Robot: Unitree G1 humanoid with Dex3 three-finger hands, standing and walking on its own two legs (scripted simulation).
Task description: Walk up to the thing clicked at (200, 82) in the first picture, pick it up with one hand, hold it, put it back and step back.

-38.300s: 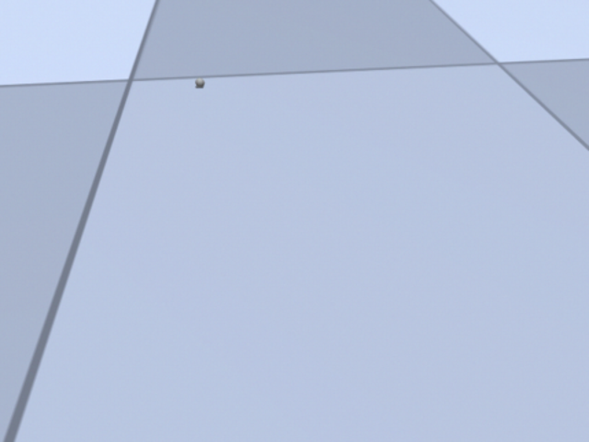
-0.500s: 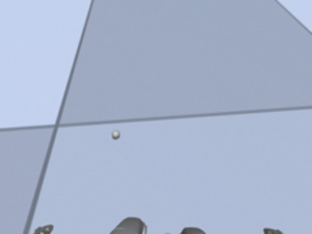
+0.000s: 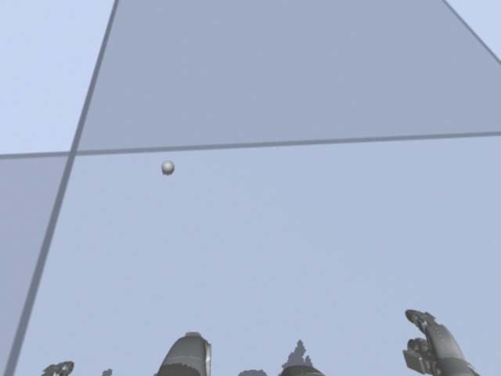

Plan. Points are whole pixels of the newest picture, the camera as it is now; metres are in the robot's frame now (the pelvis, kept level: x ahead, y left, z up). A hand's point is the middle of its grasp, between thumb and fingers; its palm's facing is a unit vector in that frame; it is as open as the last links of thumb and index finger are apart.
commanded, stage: step back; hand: left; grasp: from above
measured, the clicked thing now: (168, 166) +0.98 +0.38 -0.72
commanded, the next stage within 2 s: stand in 1.16 s
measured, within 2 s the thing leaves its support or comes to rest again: neither
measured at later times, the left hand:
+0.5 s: hand out of the picture -0.04 +0.27 -0.13, palm faces +0.12 -0.92 -0.38, open 7.4 cm
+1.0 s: hand out of the picture +0.03 +0.26 -0.14, palm faces +0.14 -0.91 -0.40, open 7.4 cm
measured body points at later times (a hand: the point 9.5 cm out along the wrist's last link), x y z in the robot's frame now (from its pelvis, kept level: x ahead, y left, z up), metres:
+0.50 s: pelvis -0.07 -0.01 +0.02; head -0.07 -0.01 +0.47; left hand -0.05 +0.32 -0.10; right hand +0.01 -0.32 -0.10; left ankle -0.09 +0.10 -0.71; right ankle -0.04 -0.13 -0.68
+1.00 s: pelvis -0.01 -0.02 +0.01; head +0.02 -0.02 +0.46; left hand +0.02 +0.31 -0.11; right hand +0.11 -0.32 -0.12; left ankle +0.01 +0.12 -0.71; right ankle +0.00 -0.14 -0.71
